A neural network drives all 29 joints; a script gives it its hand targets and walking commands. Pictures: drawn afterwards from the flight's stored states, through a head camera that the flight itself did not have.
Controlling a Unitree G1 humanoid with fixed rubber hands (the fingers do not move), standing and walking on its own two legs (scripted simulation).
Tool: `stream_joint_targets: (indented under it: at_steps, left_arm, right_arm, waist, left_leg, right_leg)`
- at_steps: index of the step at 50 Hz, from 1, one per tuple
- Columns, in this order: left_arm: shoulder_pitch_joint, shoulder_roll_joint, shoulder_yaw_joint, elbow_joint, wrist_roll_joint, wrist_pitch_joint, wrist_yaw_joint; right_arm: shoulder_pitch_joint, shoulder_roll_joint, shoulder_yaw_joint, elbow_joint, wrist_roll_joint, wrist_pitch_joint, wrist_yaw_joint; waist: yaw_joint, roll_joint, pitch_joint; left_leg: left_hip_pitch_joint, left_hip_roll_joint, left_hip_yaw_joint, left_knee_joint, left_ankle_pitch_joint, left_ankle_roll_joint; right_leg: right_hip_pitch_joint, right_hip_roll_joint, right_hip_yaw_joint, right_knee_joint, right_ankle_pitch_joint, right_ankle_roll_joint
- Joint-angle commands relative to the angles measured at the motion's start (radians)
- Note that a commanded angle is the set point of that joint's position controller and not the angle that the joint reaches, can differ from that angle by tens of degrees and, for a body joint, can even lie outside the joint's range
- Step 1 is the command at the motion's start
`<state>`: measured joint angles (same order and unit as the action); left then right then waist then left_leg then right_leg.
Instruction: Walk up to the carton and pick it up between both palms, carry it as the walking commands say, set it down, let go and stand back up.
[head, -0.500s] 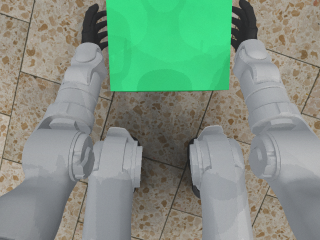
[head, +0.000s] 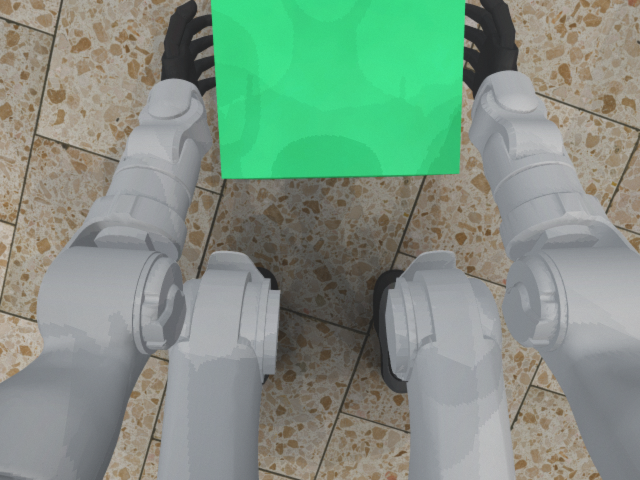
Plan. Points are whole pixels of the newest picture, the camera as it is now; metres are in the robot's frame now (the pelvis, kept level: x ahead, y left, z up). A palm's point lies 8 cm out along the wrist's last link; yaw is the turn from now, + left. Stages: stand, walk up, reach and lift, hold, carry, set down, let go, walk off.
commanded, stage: set down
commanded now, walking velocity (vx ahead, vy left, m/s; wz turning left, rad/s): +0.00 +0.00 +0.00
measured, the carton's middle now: (334, 69) +0.53 -0.01 -0.25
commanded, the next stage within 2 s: none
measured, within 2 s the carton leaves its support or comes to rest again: neither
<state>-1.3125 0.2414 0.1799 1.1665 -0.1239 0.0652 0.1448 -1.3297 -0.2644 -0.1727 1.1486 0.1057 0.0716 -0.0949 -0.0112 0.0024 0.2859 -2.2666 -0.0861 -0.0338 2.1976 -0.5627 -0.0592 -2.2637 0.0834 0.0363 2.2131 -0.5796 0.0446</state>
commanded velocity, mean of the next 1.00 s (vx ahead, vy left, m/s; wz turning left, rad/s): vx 0.00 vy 0.00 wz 0.00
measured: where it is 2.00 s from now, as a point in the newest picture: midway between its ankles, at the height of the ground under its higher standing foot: (325, 349)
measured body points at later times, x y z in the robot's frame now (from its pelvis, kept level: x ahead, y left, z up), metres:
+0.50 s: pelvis +0.00 +0.00 +0.01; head +0.37 -0.01 +0.27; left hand +0.51 +0.18 -0.19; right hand +0.51 -0.21 -0.20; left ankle +0.12 +0.12 -0.33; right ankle +0.11 -0.12 -0.33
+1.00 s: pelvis -0.01 +0.00 +0.03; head +0.35 +0.00 +0.28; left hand +0.52 +0.20 -0.14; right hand +0.51 -0.21 -0.14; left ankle +0.12 +0.12 -0.33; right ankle +0.11 -0.12 -0.33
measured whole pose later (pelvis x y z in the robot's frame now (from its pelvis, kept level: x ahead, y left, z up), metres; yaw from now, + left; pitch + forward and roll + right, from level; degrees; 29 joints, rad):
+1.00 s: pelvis -0.01 +0.00 +0.03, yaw -1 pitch +28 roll +0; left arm -1.23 0.36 0.13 0.76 -0.27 0.17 0.14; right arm -1.22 -0.43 -0.11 0.78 0.27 0.16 -0.08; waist 0.01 0.02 0.53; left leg -2.05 -0.05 -0.02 2.13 -0.56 -0.03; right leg -2.05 0.03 0.01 2.13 -0.57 0.02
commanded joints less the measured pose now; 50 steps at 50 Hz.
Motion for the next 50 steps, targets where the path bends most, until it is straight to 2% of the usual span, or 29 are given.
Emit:
stream_joint_targets:
  at_steps: [1, 4, 6, 8, 11, 17, 24, 30, 35, 37, 40, 46, 47, 48, 50]
  left_arm:
    - [-0.527, -0.422, -0.144, -0.224, -0.014, -0.078, -0.149]
    - [-0.446, -0.216, -0.107, -0.209, -0.018, -0.092, -0.097]
    - [-0.356, -0.017, -0.071, -0.192, -0.025, -0.102, -0.044]
    - [-0.311, 0.070, -0.051, -0.191, -0.032, -0.104, -0.014]
    - [-0.260, 0.132, -0.040, -0.175, -0.050, -0.105, 0.004]
    - [-0.211, 0.161, -0.026, -0.170, -0.066, -0.106, -0.004]
    - [-0.196, 0.211, -0.014, -0.228, -0.084, -0.107, -0.020]
    - [-0.177, 0.229, -0.014, -0.231, -0.094, -0.093, -0.041]
    - [-0.175, 0.253, -0.007, -0.270, -0.092, -0.087, -0.047]
    - [-0.181, 0.263, -0.007, -0.319, -0.094, -0.084, -0.045]
    - [-0.190, 0.275, -0.019, -0.447, -0.110, -0.070, -0.033]
    - [-0.238, 0.289, -0.038, -0.622, -0.156, 0.060, -0.003]
    - [-0.244, 0.297, -0.023, -0.596, -0.153, 0.075, -0.002]
    - [-0.241, 0.312, 0.007, -0.647, -0.136, 0.078, 0.002]
    - [-0.232, 0.296, 0.005, -0.610, -0.117, 0.089, 0.008]
  right_arm:
    - [-0.465, 0.396, 0.141, -0.159, 0.011, -0.060, 0.156]
    - [-0.394, 0.177, 0.096, -0.150, 0.016, -0.080, 0.103]
    - [-0.317, -0.039, 0.066, -0.136, 0.030, -0.095, 0.049]
    - [-0.286, -0.122, 0.057, -0.134, 0.039, -0.101, 0.014]
    - [-0.258, -0.177, 0.060, -0.131, 0.064, -0.108, -0.007]
    - [-0.222, -0.219, 0.060, -0.154, 0.084, -0.118, -0.007]
    - [-0.214, -0.249, 0.082, -0.214, 0.120, -0.113, 0.017]
    - [-0.193, -0.259, 0.090, -0.204, 0.135, -0.095, 0.038]
    - [-0.178, -0.291, 0.063, -0.212, 0.126, -0.087, 0.043]
    - [-0.181, -0.304, 0.052, -0.252, 0.125, -0.084, 0.041]
    - [-0.187, -0.325, 0.038, -0.379, 0.137, -0.073, 0.031]
    - [-0.264, -0.384, 0.033, -0.590, 0.167, 0.038, -0.003]
    - [-0.254, -0.420, -0.008, -0.556, 0.173, 0.052, -0.001]
    - [-0.243, -0.428, -0.030, -0.603, 0.161, 0.057, 0.001]
    - [-0.254, -0.412, -0.023, -0.569, 0.136, 0.068, 0.005]
  waist:
    - [-0.002, 0.005, -1.020]
    - [-0.002, 0.005, -1.041]
    - [-0.001, 0.000, -1.062]
    - [0.003, -0.013, -1.108]
    - [0.004, -0.019, -1.142]
    - [-0.003, -0.014, -1.122]
    - [0.019, -0.032, -1.169]
    - [0.022, -0.031, -1.130]
    - [0.011, -0.015, -1.168]
    - [0.007, -0.011, -1.240]
    - [0.000, -0.011, -1.465]
    - [-0.005, 0.010, -1.839]
    - [-0.009, 0.009, -1.721]
    - [-0.010, 0.005, -1.720]
    - [-0.009, -0.006, -1.602]
  left_leg:
    - [0.496, -0.017, 0.090, -0.147, 0.278, 0.021]
    - [0.534, -0.003, 0.087, -0.156, 0.284, 0.012]
    - [0.557, 0.008, 0.083, -0.165, 0.289, 0.009]
    - [0.572, 0.013, 0.073, -0.171, 0.301, 0.010]
    - [0.578, 0.019, 0.063, -0.168, 0.320, 0.012]
    - [0.539, 0.027, 0.057, -0.162, 0.343, 0.013]
    - [0.537, 0.039, 0.062, -0.152, 0.359, 0.022]
    - [0.506, 0.052, 0.068, -0.149, 0.312, 0.026]
    - [0.545, 0.055, 0.065, -0.145, 0.316, 0.024]
    - [0.594, 0.053, 0.065, -0.146, 0.338, 0.024]
    - [0.736, 0.044, 0.073, -0.156, 0.397, 0.025]
    - [0.999, 0.036, 0.100, -0.219, 0.340, 0.026]
    - [0.957, 0.039, 0.103, -0.225, 0.339, 0.029]
    - [0.958, 0.033, 0.100, -0.233, 0.339, 0.034]
    - [0.904, 0.030, 0.096, -0.264, 0.257, 0.037]
  right_leg:
    - [0.439, 0.010, -0.066, -0.180, 0.297, -0.017]
    - [0.465, -0.007, -0.061, -0.194, 0.299, -0.015]
    - [0.494, -0.022, -0.056, -0.207, 0.302, -0.012]
    - [0.529, -0.033, -0.048, -0.216, 0.313, -0.011]
    - [0.537, -0.043, -0.046, -0.216, 0.333, -0.012]
    - [0.515, -0.053, -0.037, -0.211, 0.364, -0.014]
    - [0.546, -0.066, -0.029, -0.198, 0.404, -0.012]
    - [0.544, -0.077, -0.025, -0.199, 0.369, -0.012]
    - [0.546, -0.079, -0.034, -0.194, 0.365, -0.015]
    - [0.575, -0.077, -0.041, -0.193, 0.382, -0.016]
    - [0.687, -0.068, -0.059, -0.203, 0.436, -0.018]
    - [0.949, -0.053, -0.102, -0.254, 0.350, -0.031]
    - [0.925, -0.056, -0.104, -0.251, 0.360, -0.031]
    - [0.938, -0.054, -0.100, -0.258, 0.374, -0.032]
    - [0.865, -0.057, -0.101, -0.288, 0.296, -0.039]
